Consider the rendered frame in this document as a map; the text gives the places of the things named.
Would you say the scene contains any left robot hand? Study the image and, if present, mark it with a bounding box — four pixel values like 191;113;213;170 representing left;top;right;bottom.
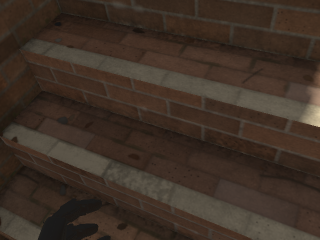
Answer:
38;198;111;240

